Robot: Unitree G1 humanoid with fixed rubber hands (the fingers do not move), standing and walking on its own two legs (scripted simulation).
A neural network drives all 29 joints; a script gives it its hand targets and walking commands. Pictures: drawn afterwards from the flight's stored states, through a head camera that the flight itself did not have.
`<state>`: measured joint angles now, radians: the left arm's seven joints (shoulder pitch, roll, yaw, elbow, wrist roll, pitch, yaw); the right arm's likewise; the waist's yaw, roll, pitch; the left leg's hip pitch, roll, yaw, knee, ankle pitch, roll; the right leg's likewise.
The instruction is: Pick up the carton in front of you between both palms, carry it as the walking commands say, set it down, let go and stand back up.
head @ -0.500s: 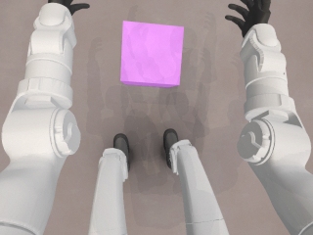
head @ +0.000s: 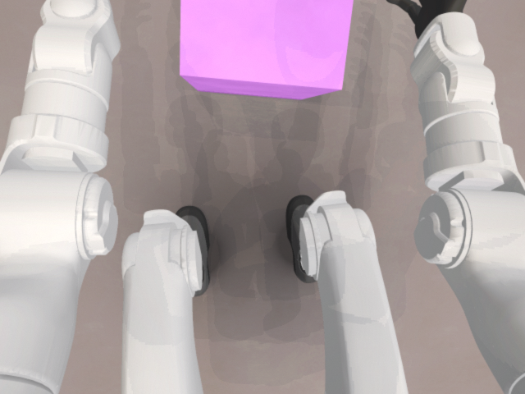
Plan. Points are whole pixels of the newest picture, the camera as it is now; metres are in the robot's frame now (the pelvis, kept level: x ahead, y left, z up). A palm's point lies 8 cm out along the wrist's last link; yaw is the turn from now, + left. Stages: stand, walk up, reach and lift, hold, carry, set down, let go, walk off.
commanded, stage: reach and lift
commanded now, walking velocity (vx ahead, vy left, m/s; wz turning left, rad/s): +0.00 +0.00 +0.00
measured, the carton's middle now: (259, 24) +0.56 -0.04 -0.32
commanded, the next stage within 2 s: none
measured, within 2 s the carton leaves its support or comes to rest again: leaves its support in 1.22 s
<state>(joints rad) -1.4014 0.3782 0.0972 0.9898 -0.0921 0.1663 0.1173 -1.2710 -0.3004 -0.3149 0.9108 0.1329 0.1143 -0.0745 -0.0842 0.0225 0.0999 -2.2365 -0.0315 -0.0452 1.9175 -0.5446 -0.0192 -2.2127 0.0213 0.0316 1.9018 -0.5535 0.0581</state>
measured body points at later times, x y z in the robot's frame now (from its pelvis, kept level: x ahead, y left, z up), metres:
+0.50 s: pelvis -0.01 -0.01 -0.08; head +0.38 +0.00 +0.15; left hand +0.60 +0.14 -0.25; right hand +0.56 -0.22 -0.25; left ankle +0.09 +0.12 -0.41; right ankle +0.10 -0.13 -0.41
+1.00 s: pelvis -0.01 +0.00 -0.07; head +0.37 -0.01 +0.15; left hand +0.58 +0.11 -0.25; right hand +0.55 -0.19 -0.25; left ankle +0.09 +0.12 -0.41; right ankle +0.10 -0.13 -0.41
